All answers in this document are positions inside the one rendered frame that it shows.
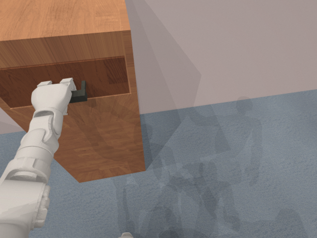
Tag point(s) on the left robot shin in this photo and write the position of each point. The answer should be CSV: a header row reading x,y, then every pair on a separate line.
x,y
126,234

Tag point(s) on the drawer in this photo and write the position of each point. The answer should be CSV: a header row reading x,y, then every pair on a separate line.
x,y
103,76

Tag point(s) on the robot left forearm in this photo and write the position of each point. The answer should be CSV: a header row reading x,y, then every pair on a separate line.
x,y
34,156

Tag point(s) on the handle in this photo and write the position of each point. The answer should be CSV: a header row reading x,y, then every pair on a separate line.
x,y
79,95

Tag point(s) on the cabinet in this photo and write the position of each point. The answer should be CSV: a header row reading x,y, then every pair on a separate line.
x,y
100,137

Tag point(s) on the robot left upper arm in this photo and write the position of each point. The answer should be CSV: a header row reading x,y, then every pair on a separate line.
x,y
23,207

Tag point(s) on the left robot hand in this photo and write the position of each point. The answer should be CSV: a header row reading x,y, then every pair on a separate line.
x,y
57,96

